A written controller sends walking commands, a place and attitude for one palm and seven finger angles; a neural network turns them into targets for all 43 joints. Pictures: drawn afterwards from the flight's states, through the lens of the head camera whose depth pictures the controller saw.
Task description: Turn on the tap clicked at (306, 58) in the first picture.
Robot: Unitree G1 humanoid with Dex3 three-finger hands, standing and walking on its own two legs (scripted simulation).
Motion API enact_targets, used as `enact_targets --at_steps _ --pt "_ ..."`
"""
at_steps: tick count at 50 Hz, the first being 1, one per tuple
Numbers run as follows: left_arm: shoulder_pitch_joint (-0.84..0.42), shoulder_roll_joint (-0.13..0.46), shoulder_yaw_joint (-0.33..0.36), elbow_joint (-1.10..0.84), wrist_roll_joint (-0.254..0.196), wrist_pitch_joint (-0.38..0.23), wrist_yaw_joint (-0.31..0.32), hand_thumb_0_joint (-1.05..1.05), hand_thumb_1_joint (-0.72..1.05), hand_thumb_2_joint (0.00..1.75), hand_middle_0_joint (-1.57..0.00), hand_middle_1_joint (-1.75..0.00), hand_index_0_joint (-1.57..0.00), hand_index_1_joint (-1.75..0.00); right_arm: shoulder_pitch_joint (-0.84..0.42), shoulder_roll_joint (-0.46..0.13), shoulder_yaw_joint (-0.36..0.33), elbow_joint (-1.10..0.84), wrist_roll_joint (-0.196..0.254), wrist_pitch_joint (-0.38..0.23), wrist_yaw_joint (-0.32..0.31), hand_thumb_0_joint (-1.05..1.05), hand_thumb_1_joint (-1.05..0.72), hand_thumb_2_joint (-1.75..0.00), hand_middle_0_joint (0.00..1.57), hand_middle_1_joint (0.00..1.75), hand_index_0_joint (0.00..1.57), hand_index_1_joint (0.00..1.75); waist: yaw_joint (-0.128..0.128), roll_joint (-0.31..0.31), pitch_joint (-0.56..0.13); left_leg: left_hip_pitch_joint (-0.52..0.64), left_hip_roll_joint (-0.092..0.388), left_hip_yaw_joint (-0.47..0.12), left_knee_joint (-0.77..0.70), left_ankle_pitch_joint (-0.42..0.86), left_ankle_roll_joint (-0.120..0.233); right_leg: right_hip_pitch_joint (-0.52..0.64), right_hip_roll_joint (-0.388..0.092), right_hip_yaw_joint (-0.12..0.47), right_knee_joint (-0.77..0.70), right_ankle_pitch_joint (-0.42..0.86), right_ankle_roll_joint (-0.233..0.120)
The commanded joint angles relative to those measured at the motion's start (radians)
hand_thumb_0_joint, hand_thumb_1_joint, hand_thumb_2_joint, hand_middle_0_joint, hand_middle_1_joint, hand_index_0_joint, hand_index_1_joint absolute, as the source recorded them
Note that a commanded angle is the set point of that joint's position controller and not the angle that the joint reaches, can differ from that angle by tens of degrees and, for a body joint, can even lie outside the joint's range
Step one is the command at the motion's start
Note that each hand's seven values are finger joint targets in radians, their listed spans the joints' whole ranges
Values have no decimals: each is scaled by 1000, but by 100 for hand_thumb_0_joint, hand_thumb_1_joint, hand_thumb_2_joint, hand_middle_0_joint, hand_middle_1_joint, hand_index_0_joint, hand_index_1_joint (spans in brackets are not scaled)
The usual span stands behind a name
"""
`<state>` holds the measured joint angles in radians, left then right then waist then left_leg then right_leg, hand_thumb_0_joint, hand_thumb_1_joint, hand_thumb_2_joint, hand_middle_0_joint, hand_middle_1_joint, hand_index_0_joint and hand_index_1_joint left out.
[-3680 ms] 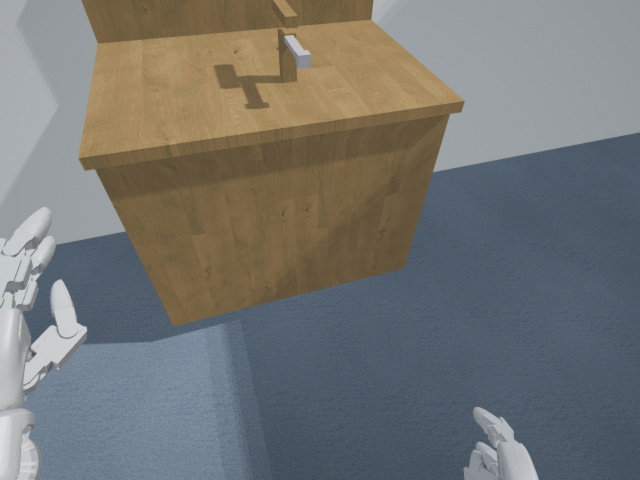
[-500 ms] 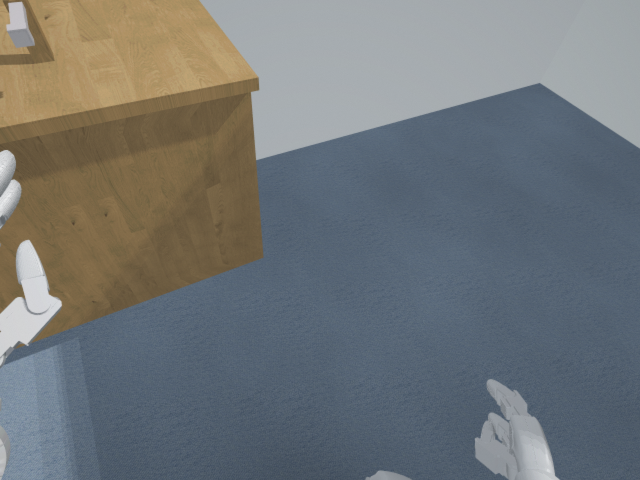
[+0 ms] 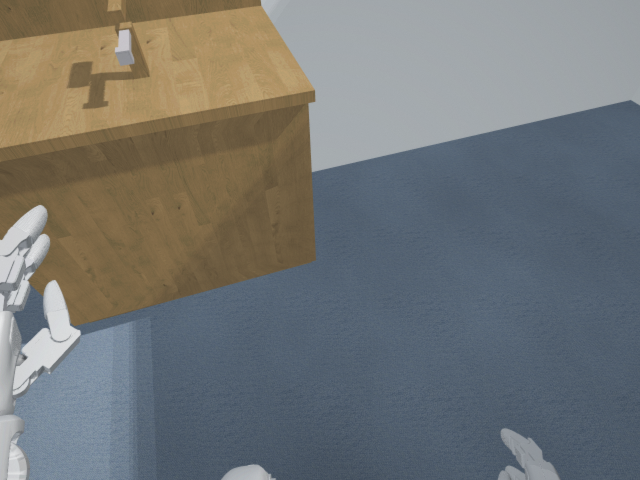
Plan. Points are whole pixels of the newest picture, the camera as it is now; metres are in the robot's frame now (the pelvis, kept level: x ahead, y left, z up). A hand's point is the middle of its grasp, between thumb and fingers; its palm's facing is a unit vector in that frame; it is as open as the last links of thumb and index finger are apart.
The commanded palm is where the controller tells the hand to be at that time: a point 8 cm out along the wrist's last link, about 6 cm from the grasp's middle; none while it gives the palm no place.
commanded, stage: take the last steps up to it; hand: left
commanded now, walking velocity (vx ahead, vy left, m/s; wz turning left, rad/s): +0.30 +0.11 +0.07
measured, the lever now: (124, 55) +0.86 +0.45 +0.12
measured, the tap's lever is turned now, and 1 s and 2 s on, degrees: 0 0 0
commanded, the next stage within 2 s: none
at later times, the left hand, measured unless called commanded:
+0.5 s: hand (47, 287) +0.26 +0.28 +0.17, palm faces +0.44 -0.78 -0.46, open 7.5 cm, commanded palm +0.20 +0.32 +0.17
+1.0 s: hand (84, 194) +0.38 +0.29 +0.17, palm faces +0.36 -0.81 -0.46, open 7.5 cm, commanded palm +0.33 +0.34 +0.17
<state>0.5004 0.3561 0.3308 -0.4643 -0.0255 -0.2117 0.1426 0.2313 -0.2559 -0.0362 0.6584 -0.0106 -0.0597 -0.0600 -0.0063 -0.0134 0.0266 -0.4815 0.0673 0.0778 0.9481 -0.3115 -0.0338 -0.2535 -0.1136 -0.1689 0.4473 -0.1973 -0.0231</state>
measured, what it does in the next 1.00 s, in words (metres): walks ahead: left foot, then right foot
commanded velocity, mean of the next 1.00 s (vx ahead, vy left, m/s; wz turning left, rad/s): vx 0.30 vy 0.06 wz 0.00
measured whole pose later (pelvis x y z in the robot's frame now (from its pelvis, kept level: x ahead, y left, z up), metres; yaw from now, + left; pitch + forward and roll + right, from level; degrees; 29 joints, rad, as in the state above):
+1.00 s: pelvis +0.16 +0.07 -0.01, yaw -1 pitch +1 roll -1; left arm 0.51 0.38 0.38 -0.55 -0.02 -0.23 0.16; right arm 0.22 -0.13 0.02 0.60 0.00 -0.11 -0.04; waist -0.01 0.02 0.04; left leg -0.22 0.12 0.16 0.50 -0.29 -0.03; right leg -0.44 -0.06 -0.15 0.78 -0.38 0.02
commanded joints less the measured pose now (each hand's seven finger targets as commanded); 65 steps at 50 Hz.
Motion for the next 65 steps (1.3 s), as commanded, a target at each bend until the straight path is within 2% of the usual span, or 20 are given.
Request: enact_targets --at_steps 1,6,8,9,14,20,21,23,26,29,35,36,38,39,43,51,52,54,58,65 --pt "-44 186 152 -222 -2 -64 49 0 90 90 -20 -30 -20 -30 -104 -47 -27 -190 3 -72 -10 0 -90 -90 20 30 20 30 35 -172 -129 41 -6 49 -253 -70 26 123 -252 260 -203 -209 -105" --pt "-137 141 103 -244 -1 -61 61 0 90 90 -20 -30 -20 -30 -52 -61 -37 -198 13 -73 -29 0 -90 -90 20 30 20 30 -7 -27 -131 341 -27 78 -554 -36 51 4 -132 158 22 -272 -29" --pt "-187 136 99 -279 8 -83 58 0 90 90 -20 -30 -20 -30 -70 -92 -38 -214 22 -75 -24 0 -90 -90 20 30 20 30 -6 340 -81 476 268 -349 -680 95 195 -318 67 6 456 -384 55" --pt "-178 168 108 -221 24 -98 45 0 90 90 -20 -30 -20 -30 -74 -75 -34 -191 23 -83 -18 0 -90 -90 20 30 20 30 -8 308 -69 404 336 -453 -731 -3 258 -385 47 74 620 -413 41" --pt "-120 140 88 -307 23 -95 26 0 90 90 -20 -30 -20 -30 -86 -56 -22 -158 20 -116 4 0 -90 -90 20 30 20 30 11 269 -49 298 213 -152 -659 146 213 -282 25 52 484 -218 56" --pt "-138 162 125 -172 16 -56 26 0 90 90 -20 -30 -20 -30 -107 -52 -3 -149 9 -90 -9 0 -90 -90 20 30 20 30 16 144 -91 164 167 -48 -464 61 132 121 96 -18 43 -100 44" --pt "-129 158 115 -131 20 -47 24 0 90 90 -20 -30 -20 -30 -106 -40 -2 -150 12 -79 -10 0 -90 -90 20 30 20 30 17 39 -100 70 115 2 -295 8 109 203 21 109 -17 -133 -2" --pt "-184 223 170 -128 4 -48 27 0 90 90 -20 -30 -20 -30 -124 -40 -7 -170 15 -74 1 0 -90 -90 20 30 20 30 31 -309 -110 -206 -34 -10 194 -234 36 258 -331 730 -227 -255 -175" --pt "-172 202 155 -188 1 -71 10 0 90 90 -20 -30 -20 -30 -135 -34 3 -144 14 -49 12 0 -90 -90 20 30 20 30 14 -112 -53 -187 48 -99 245 -115 10 113 -291 512 -222 -270 -176" --pt "-127 190 151 -248 7 -84 23 0 90 90 -20 -30 -20 -30 -140 -27 15 -157 8 -44 4 0 -90 -90 20 30 20 30 8 -124 -94 -21 50 -17 -24 -52 15 40 -220 270 -184 -63 -133" --pt "-100 184 154 -328 6 -78 58 0 90 90 -20 -30 -20 -30 -92 -33 -9 -195 1 -65 -19 0 -90 -90 20 30 20 30 11 -21 -154 292 -35 122 -481 84 25 65 -117 177 -19 -101 -72" --pt "-96 174 143 -317 6 -78 56 0 90 90 -20 -30 -20 -30 -78 -50 -22 -202 10 -67 -27 0 -90 -90 20 30 20 30 2 40 -149 372 2 73 -530 87 39 18 -86 151 91 -102 -41" --pt "-149 168 138 -346 6 -95 53 0 90 90 -20 -30 -20 -30 -82 -87 -36 -221 22 -68 -21 0 -90 -90 20 30 20 30 -4 352 -141 529 306 -372 -638 267 193 -296 87 41 518 -401 42" --pt "-108 190 152 -241 14 -97 44 0 90 90 -20 -30 -20 -30 -86 -65 -24 -196 13 -75 -18 0 -90 -90 20 30 20 30 -12 348 -126 463 372 -476 -693 170 252 -356 65 105 675 -439 29" --pt "-60 159 131 -314 10 -93 28 0 90 90 -20 -30 -20 -30 -81 -63 -32 -179 24 -90 2 0 -90 -90 20 30 20 30 -1 231 -105 473 287 -239 -616 349 231 -419 19 100 610 -278 48" --pt "-40 173 158 -215 2 -47 31 0 90 90 -20 -30 -20 -30 -103 -48 -8 -188 19 -75 -12 0 -90 -90 20 30 20 30 11 179 -135 241 191 14 -442 228 123 88 100 -47 59 -56 43" --pt "-69 182 160 -203 5 -44 31 0 90 90 -20 -30 -20 -30 -104 -36 -8 -184 22 -67 -13 0 -90 -90 20 30 20 30 17 66 -147 149 153 45 -272 147 102 192 34 52 -1 -50 12" --pt "-104 254 223 -181 -2 -43 38 0 90 90 -20 -30 -20 -30 -130 -22 2 -204 18 -66 -5 0 -90 -90 20 30 20 30 33 -297 -151 -210 -27 18 218 -248 33 311 -329 659 -161 45 -168" --pt "-63 204 188 -220 -4 -77 19 0 90 90 -20 -30 -20 -30 -142 -28 6 -153 14 -42 7 0 -90 -90 20 30 20 30 12 -78 -79 -225 52 -81 318 -70 -3 177 -269 391 -160 87 -150" --pt "-31 185 178 -279 -2 -80 48 0 90 90 -20 -30 -20 -30 -120 -20 -6 -204 6 -47 -3 0 -90 -90 20 30 20 30 38 -133 -139 32 1 90 -247 25 22 173 -193 184 -108 207 -119"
